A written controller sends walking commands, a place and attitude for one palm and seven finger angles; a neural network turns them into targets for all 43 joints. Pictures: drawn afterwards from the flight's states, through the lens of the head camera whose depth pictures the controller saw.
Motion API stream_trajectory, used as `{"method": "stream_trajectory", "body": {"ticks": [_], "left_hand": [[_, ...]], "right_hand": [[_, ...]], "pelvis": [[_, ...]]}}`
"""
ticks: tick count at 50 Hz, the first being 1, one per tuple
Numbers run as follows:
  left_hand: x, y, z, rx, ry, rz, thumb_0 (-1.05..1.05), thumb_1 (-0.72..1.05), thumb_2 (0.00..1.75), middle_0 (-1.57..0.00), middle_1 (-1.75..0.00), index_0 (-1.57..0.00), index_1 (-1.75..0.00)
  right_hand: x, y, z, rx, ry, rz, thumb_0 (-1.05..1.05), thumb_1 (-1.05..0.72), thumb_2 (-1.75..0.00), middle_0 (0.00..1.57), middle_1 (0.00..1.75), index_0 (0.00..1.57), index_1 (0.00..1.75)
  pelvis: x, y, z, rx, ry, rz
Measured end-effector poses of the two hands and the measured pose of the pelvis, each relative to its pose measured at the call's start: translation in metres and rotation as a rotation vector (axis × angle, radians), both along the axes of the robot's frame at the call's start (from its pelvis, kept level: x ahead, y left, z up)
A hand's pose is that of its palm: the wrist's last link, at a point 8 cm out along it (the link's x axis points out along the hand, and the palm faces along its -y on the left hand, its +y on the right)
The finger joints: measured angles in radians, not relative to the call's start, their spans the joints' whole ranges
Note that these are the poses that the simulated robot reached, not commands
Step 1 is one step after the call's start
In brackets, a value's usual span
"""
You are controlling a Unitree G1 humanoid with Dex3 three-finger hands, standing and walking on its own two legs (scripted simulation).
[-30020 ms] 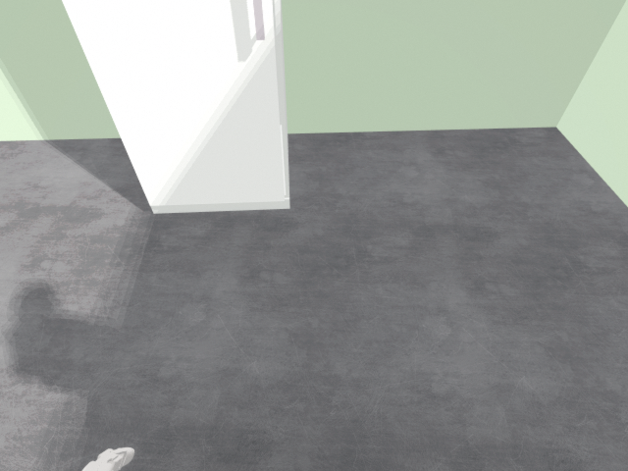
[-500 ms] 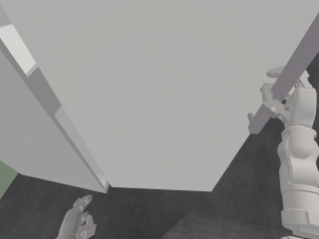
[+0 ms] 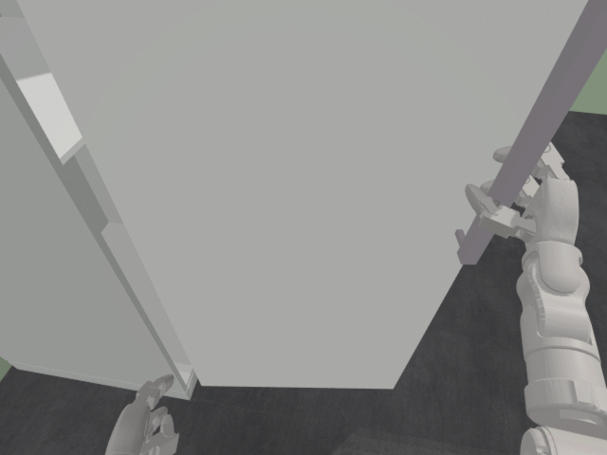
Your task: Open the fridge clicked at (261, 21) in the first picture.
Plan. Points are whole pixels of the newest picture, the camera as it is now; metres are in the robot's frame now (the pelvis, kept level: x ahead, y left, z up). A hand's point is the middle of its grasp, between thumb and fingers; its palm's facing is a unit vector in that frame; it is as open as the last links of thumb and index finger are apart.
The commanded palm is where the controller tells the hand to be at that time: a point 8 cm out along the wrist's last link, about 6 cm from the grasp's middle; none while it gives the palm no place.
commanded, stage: loosen the grip on the handle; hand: right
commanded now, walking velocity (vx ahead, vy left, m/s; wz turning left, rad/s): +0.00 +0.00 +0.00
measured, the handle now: (523, 133) +0.44 -0.21 +0.25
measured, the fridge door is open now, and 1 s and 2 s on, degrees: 81 80 80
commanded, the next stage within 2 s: slip the hand off the handle in 0.38 s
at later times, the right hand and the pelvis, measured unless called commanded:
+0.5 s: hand (509, 213) +0.40 -0.22 +0.16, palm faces +0.24 +0.96 -0.13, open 14.5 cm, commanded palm +0.36 -0.27 +0.16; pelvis +0.02 +0.00 -0.01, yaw +0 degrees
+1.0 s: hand (558, 217) +0.39 -0.28 +0.16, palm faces +0.24 +0.96 -0.15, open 14.7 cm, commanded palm +0.36 -0.32 +0.16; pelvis +0.03 -0.02 -0.01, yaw -1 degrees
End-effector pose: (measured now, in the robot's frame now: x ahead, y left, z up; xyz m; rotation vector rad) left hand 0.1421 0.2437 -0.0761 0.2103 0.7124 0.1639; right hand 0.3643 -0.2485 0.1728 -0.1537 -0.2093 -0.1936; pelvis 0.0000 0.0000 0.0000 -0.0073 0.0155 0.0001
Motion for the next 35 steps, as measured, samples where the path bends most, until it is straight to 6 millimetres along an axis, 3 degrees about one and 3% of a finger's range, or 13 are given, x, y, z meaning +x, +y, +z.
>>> {"method": "stream_trajectory", "body": {"ticks": [8,14,24,35], "left_hand": [[-0.034,0.03,-0.014,0.053,0.111,0.038,0.01,0.9,0.9,-0.2,-0.3,-0.21,-0.3],[-0.042,0.036,-0.023,0.065,0.196,0.06,0.02,0.91,0.9,-0.2,-0.3,-0.21,-0.3],[-0.005,0.012,-0.023,0.019,0.144,0.027,0.02,0.91,0.9,-0.2,-0.3,-0.21,-0.3],[0.032,-0.013,-0.017,0.019,0.085,-0.034,0.01,0.91,0.9,-0.2,-0.3,-0.21,-0.3]], "right_hand": [[-0.001,-0.003,-0.009,-0.047,-0.064,-0.007,-0.01,0.22,-0.36,0.43,1.37,0.36,1.33],[0.002,-0.008,-0.011,-0.043,-0.077,0.022,-0.01,0.45,-0.25,0.45,1.34,0.34,1.28],[0.0,-0.019,-0.015,-0.013,-0.066,-0.018,-0.01,0.55,-0.2,0.35,1.22,0.27,1.18],[-0.005,-0.055,-0.012,-0.03,-0.067,-0.038,-0.01,0.56,-0.2,0.27,1.16,0.25,1.15]], "pelvis": [[-0.002,0.011,-0.006,0.0,0.022,0.001],[0.006,0.012,-0.006,0.006,0.041,-0.001],[0.023,0.003,-0.005,0.005,0.061,0.003],[0.029,-0.007,-0.008,0.019,0.066,-0.017]]}}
